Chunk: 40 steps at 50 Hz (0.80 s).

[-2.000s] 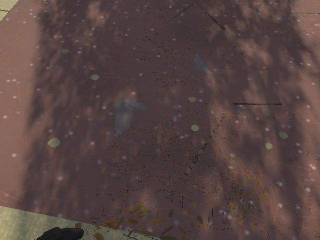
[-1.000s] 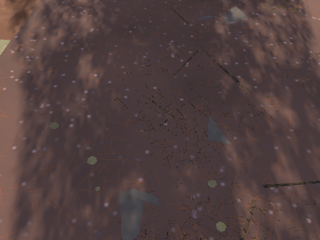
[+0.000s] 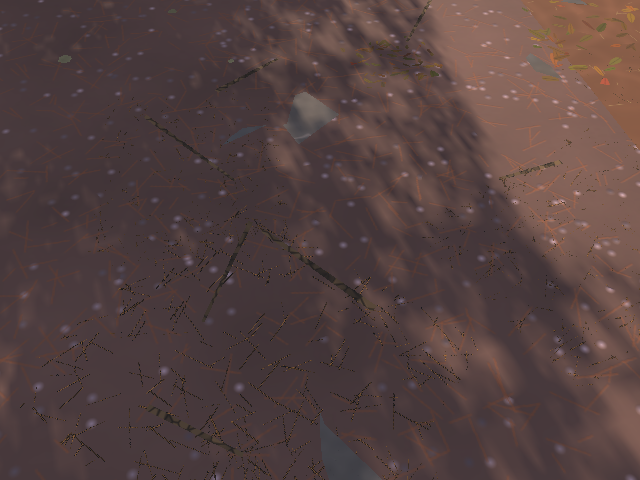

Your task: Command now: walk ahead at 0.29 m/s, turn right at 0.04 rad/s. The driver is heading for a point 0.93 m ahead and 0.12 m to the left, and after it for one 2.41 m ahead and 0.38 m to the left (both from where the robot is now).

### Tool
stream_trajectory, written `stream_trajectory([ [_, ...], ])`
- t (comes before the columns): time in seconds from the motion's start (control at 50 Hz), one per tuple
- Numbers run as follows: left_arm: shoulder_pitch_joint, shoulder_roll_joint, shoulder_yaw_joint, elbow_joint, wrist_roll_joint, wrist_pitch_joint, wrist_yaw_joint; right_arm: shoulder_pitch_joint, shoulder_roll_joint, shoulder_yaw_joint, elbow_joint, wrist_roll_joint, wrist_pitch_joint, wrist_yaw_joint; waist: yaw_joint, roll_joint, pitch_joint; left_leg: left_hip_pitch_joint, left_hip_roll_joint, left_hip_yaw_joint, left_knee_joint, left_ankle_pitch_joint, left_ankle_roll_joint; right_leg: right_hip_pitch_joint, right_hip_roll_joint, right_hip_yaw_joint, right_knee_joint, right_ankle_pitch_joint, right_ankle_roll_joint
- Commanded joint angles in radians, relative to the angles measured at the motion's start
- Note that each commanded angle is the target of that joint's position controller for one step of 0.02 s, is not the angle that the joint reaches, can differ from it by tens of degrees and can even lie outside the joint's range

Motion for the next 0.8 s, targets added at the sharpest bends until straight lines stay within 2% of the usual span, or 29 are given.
stream_trajectory([
  [0.02, -0.028, 0.013, -0.009, -0.044, -0.01, -0.011, 0.006, 0.011, -0.133, -0.021, -0.027, 0.001, -0.009, -0.005, 0.01, 0.149, -0.029, -0.042, 0.205, -0.043, 0.005, 0.791, 0.074, 0.127, 0.052, -0.077, -0.147, 0.103, 0.006],
  [0.06, -0.038, 0.022, -0.009, -0.036, -0.011, -0.013, 0.016, 0.027, -0.132, -0.019, -0.009, -0.001, -0.001, -0.011, 0.003, 0.158, -0.038, 0.002, 0.222, -0.056, 0.047, 0.78, 0.068, 0.159, 0.066, -0.07, -0.206, 0.117, -0.008],
  [0.1, -0.015, 0.038, -0.005, -0.021, -0.007, -0.019, 0.026, 0.012, -0.134, -0.019, 0.001, -0.002, 0.007, -0.019, 0.017, 0.157, -0.038, 0.026, 0.25, -0.086, 0.105, 0.77, 0.064, 0.205, 0.074, -0.053, -0.261, 0.08, -0.034],
  [0.14, 0.102, 0.051, 0.003, 0.031, 0.003, -0.037, 0.037, -0.018, -0.136, -0.02, 0.007, 0.008, 0.013, -0.026, 0.077, 0.113, -0.063, 0.03, 0.228, -0.091, 0.247, 0.714, 0.033, 0.353, 0.088, -0.045, -0.426, 0.166, -0.066],
  [0.16, 0.173, 0.096, 0.014, 0.056, 0.013, -0.053, 0.044, 0.004, -0.127, -0.016, 0.003, 0.011, 0.01, -0.028, 0.09, 0.048, -0.123, -0.036, 0.184, -0.072, 0.367, 0.543, 0.002, 0.51, 0.002, 0.026, -0.439, 0.478, -0.085],
  [0.18, 0.244, 0.158, 0.026, 0.063, 0.021, -0.055, 0.046, 0.105, -0.061, 0.003, -0.006, 0.025, 0.01, -0.033, 0.063, -0.098, -0.254, -0.187, 0.108, -0.031, 0.58, 0.033, -0.026, 0.739, -0.244, 0.233, -0.34, 0.985, -0.191],
  [0.2, 0.249, 0.12, 0.02, 0.071, -0.017, -0.041, 0.042, 0.176, -0.049, 0.001, 0.041, 0.039, 0.035, -0.038, 0.066, -0.151, -0.358, -0.239, 0.015, -0.063, 0.746, -0.447, -0.037, 0.761, -0.348, 0.371, -0.359, 1.108, -0.333],
  [0.22, 0.195, 0.087, 0.011, 0.06, -0.042, -0.032, 0.038, 0.119, -0.095, -0.011, 0.042, 0.013, 0.059, -0.041, 0.055, -0.071, -0.29, -0.275, 0.035, -0.109, 0.789, -0.486, -0.041, 0.667, -0.313, 0.346, -0.42, 0.879, -0.332],
  [0.24, 0.122, 0.061, 0.002, 0.054, -0.038, -0.026, 0.042, 0.045, -0.093, -0.014, 0.033, -0.008, 0.069, -0.037, 0.04, -0.042, -0.18, -0.307, 0.051, -0.111, 0.794, -0.444, -0.047, 0.562, -0.268, 0.307, -0.484, 0.67, -0.301],
  [0.26, 0.071, 0.039, -0.007, 0.051, -0.029, -0.02, 0.05, 0.004, -0.079, -0.012, 0.031, -0.017, 0.077, -0.034, 0.02, -0.025, -0.11, -0.297, 0.074, -0.116, 0.752, -0.385, -0.055, 0.472, -0.227, 0.26, -0.538, 0.541, -0.262],
  [0.28, 0.036, 0.03, -0.011, 0.053, -0.027, -0.017, 0.058, -0.007, -0.065, -0.008, 0.035, -0.02, 0.087, -0.032, -0.004, -0.035, -0.075, -0.25, 0.092, -0.114, 0.692, -0.333, -0.068, 0.389, -0.186, 0.206, -0.577, 0.465, -0.228],
  [0.32, 0.025, 0.032, -0.013, 0.068, -0.016, -0.016, 0.06, 0.029, -0.037, 0.0, 0.07, -0.018, 0.104, -0.033, -0.024, -0.045, -0.092, -0.162, 0.082, -0.081, 0.604, -0.282, -0.084, 0.335, -0.136, 0.14, -0.593, 0.385, -0.193],
  [0.38, 0.046, 0.05, -0.008, 0.097, -0.016, -0.014, 0.056, -0.005, -0.035, 0.003, 0.088, -0.011, 0.121, -0.045, -0.007, -0.05, -0.101, -0.132, 0.081, -0.063, 0.474, -0.237, -0.088, 0.327, -0.121, 0.14, -0.616, 0.144, -0.179],
  [0.44, 0.037, 0.066, 0.0, 0.117, -0.022, 0.006, 0.055, -0.027, -0.034, 0.007, 0.107, -0.012, 0.125, -0.048, -0.008, -0.055, -0.064, -0.083, 0.08, -0.042, 0.343, -0.136, -0.075, 0.261, -0.104, 0.16, -0.65, -0.2, -0.15],
  [0.48, 0.045, 0.061, 0.002, 0.13, -0.03, 0.019, 0.055, -0.023, -0.035, 0.012, 0.123, -0.02, 0.116, -0.048, -0.011, -0.019, -0.017, -0.025, 0.097, -0.06, 0.207, -0.045, -0.054, 0.187, -0.087, 0.169, -0.664, -0.365, -0.094],
  [0.5, 0.059, 0.053, 0.003, 0.138, -0.03, 0.023, 0.054, -0.023, -0.05, 0.014, 0.122, -0.027, 0.107, -0.049, -0.003, 0.005, 0.008, -0.03, 0.143, -0.115, 0.146, -0.057, -0.043, 0.175, -0.072, 0.168, -0.653, -0.378, -0.06],
  [0.52, 0.086, 0.04, 0.006, 0.144, -0.038, 0.028, 0.051, -0.047, -0.078, 0.011, 0.123, -0.02, 0.098, -0.05, 0.035, 0.067, 0.049, -0.133, 0.169, -0.165, 0.119, -0.142, -0.028, 0.211, -0.021, 0.129, -0.644, -0.314, -0.039],
  [0.54, 0.084, 0.032, 0.005, 0.156, -0.037, 0.031, 0.05, -0.061, -0.061, 0.015, 0.132, -0.01, 0.09, -0.047, 0.037, 0.115, 0.067, -0.244, 0.175, -0.182, 0.075, -0.205, -0.027, 0.312, 0.002, 0.096, -0.599, -0.212, -0.037],
  [0.56, 0.097, 0.024, 0.004, 0.169, -0.033, 0.029, 0.048, -0.072, -0.046, 0.02, 0.135, -0.007, 0.078, -0.047, 0.05, 0.136, 0.048, -0.287, 0.181, -0.19, 0.04, -0.214, -0.036, 0.4, 0.004, 0.087, -0.558, -0.131, -0.041],
  [0.58, 0.116, 0.019, 0.004, 0.183, -0.03, 0.027, 0.047, -0.085, -0.048, 0.02, 0.137, -0.004, 0.071, -0.048, 0.061, 0.142, 0.029, -0.298, 0.181, -0.19, 0.023, -0.201, -0.043, 0.45, 0.004, 0.082, -0.536, -0.081, -0.044],
  [0.6, 0.13, 0.027, 0.006, 0.195, -0.026, 0.024, 0.046, -0.073, -0.056, 0.017, 0.141, -0.004, 0.066, -0.05, 0.061, 0.138, -0.001, -0.281, 0.169, -0.185, 0.016, -0.262, -0.042, 0.463, 0.013, 0.075, -0.521, -0.134, -0.051],
  [0.62, 0.133, 0.038, 0.01, 0.199, -0.024, 0.023, 0.045, -0.062, -0.073, 0.009, 0.142, -0.004, 0.067, -0.05, 0.057, 0.13, 0.002, -0.271, 0.157, -0.183, 0.025, -0.358, -0.027, 0.433, 0.033, 0.062, -0.494, -0.236, -0.061],
  [0.64, 0.13, 0.045, 0.014, 0.2, -0.022, 0.025, 0.043, -0.053, -0.085, 0.002, 0.137, -0.006, 0.07, -0.048, 0.049, 0.121, 0.022, -0.269, 0.156, -0.197, 0.025, -0.462, -0.005, 0.376, 0.052, 0.048, -0.47, -0.354, -0.072],
  [0.68, 0.091, 0.014, 0.011, 0.187, -0.019, 0.024, 0.035, -0.009, -0.094, -0.007, 0.139, -0.007, 0.077, -0.044, 0.02, 0.144, 0.084, -0.236, 0.207, -0.282, -0.026, -0.587, 0.042, 0.245, 0.085, 0.019, -0.401, -0.397, -0.071],
  [0.7, 0.063, -0.014, 0.006, 0.176, -0.014, 0.018, 0.029, 0.02, -0.107, -0.016, 0.148, -0.007, 0.076, -0.046, 0.002, 0.19, 0.095, -0.187, 0.268, -0.361, -0.083, -0.603, 0.071, 0.19, 0.114, -0.031, -0.311, -0.3, -0.058],
  [0.72, 0.052, -0.027, 0.004, 0.168, -0.004, 0.012, 0.023, 0.019, -0.128, -0.029, 0.152, -0.01, 0.073, -0.048, 0.0, 0.23, 0.099, -0.163, 0.339, -0.425, -0.126, -0.578, 0.106, 0.164, 0.104, -0.059, -0.205, -0.198, -0.053],
  [0.74, 0.047, -0.005, 0.011, 0.161, -0.001, 0.003, 0.019, 0.015, -0.127, -0.034, 0.15, -0.009, 0.068, -0.048, 0.003, 0.209, 0.092, -0.146, 0.37, -0.444, -0.146, -0.535, 0.124, 0.131, 0.077, -0.046, -0.148, -0.192, -0.054],
  [0.76, 0.055, 0.009, 0.016, 0.157, -0.002, -0.005, 0.015, 0.001, -0.127, -0.037, 0.147, -0.011, 0.061, -0.046, 0.016, 0.186, 0.084, -0.121, 0.37, -0.428, -0.14, -0.491, 0.126, 0.114, 0.063, -0.036, -0.128, -0.218, -0.057],
  [0.8, 0.079, 0.001, 0.018, 0.155, -0.008, -0.022, 0.009, -0.033, -0.127, -0.043, 0.14, -0.008, 0.05, -0.041, 0.04, 0.18, 0.088, -0.14, 0.337, -0.353, -0.102, -0.442, 0.111, 0.176, 0.058, -0.049, -0.205, -0.247, -0.066],
])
